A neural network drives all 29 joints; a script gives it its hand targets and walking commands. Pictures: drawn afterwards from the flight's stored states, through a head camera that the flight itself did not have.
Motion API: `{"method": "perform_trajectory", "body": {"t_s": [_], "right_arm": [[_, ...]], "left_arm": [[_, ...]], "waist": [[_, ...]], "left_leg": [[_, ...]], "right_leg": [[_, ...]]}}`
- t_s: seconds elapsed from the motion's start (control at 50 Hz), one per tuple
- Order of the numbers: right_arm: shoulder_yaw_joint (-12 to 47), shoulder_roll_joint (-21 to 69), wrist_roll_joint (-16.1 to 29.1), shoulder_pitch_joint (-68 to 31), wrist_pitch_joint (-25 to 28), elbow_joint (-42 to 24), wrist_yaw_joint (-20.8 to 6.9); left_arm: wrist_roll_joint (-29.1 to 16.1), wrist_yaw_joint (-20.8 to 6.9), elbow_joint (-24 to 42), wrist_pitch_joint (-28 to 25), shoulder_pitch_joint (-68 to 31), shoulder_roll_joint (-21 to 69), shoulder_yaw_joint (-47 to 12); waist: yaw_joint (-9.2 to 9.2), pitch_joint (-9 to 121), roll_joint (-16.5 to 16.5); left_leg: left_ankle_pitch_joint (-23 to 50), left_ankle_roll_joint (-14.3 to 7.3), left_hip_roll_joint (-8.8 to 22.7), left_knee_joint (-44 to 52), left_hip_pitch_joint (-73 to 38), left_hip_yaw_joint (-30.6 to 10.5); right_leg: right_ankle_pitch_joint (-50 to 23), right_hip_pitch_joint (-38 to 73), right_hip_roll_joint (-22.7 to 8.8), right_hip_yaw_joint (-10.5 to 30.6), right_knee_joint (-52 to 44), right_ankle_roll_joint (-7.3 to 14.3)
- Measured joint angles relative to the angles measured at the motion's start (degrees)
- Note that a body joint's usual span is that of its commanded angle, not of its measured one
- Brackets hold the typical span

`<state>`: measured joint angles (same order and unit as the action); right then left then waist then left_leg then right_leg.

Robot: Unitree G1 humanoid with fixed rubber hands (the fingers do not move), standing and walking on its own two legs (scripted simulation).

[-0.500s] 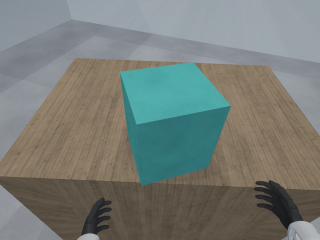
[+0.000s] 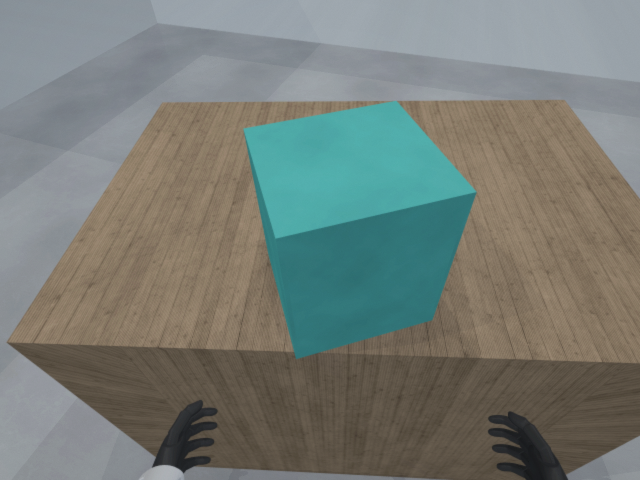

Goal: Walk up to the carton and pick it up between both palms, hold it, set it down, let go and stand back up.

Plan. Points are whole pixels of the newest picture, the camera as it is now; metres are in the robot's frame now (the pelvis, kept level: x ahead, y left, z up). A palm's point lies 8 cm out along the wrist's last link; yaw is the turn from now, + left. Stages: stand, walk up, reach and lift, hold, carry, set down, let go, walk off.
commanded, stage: let go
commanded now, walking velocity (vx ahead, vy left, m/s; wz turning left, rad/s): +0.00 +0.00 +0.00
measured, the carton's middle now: (345, 232) +0.42 +0.00 +0.08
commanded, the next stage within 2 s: stand in 0.24 s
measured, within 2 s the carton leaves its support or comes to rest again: neither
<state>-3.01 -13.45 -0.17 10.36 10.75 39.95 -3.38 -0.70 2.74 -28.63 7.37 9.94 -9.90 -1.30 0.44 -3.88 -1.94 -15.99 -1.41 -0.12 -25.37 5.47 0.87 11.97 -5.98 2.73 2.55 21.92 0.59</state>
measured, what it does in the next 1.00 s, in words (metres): stands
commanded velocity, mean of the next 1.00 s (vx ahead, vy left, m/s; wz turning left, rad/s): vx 0.00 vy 0.00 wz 0.00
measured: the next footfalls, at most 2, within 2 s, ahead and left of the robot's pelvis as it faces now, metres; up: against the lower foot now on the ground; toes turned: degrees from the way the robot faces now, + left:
none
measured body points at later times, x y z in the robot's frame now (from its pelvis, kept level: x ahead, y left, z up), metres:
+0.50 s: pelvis +0.00 -0.02 -0.01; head -0.01 -0.01 +0.44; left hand +0.11 +0.25 -0.12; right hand +0.10 -0.27 -0.11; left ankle -0.02 +0.10 -0.74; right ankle +0.00 -0.12 -0.74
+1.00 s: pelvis -0.02 +0.01 -0.01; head -0.03 +0.02 +0.44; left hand +0.06 +0.26 -0.14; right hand +0.05 -0.25 -0.12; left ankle -0.02 +0.10 -0.74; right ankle +0.00 -0.12 -0.74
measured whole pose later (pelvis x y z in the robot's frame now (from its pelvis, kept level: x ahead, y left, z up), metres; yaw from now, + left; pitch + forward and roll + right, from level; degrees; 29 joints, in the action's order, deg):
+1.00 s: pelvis -0.02 +0.01 -0.01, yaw +1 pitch -3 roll -1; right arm -1.1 -13.9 -0.2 21.7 1.9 41.3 1.3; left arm 1.1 0.3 -49.8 -0.6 15.2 -13.5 1.3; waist 0.0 -1.4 0.4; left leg -16.2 -2.3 -1.5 -29.3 9.8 0.5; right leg 13.2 -10.6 1.2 1.9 27.1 -0.5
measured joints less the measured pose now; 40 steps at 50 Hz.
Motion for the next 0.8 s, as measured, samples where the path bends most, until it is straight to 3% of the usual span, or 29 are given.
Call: {"method": "perform_trajectory", "body": {"t_s": [0.24,0.34,0.44,0.8], "right_arm": [[0.7,1.8,0.2,-0.4,0.3,2.8,0.6],[0.9,1.9,-0.2,1.9,-4.9,0.6,2.8],[0.3,0.7,-0.4,5.6,-7.2,0.5,3.8],[1.1,-0.5,-0.3,11.0,-8.7,0.7,4.7]], "left_arm": [[1.5,-0.5,-3.2,-0.6,-0.9,-0.2,0.5],[1.9,-1.4,-8.1,-5.9,0.4,-1.3,2.5],[2.1,-2.4,-13.5,-8.0,2.9,-3.2,4.6],[1.9,-2.6,-19.7,-8.1,4.9,-3.2,3.3]], "waist": [[0.42,0.5,2.4],[-0.01,2.8,1.7],[-0.22,3.2,1.3],[-0.45,2.2,2.3]], "left_leg": [[0.2,1.0,0.5,1.0,-2.2,-0.1],[-1.1,1.2,0.8,-2.3,1.6,-0.5],[-1.8,1.3,0.9,-3.9,3.3,-0.9],[-1.2,0.2,-0.2,-4.5,4.1,-0.9]], "right_leg": [[0.8,1.4,0.4,-0.5,0.8,1.0],[1.9,-2.1,0.6,-1.1,3.7,1.2],[2.5,-3.4,0.8,-1.5,4.7,1.3],[2.0,-4.1,-0.3,-1.3,5.2,0.1]]}}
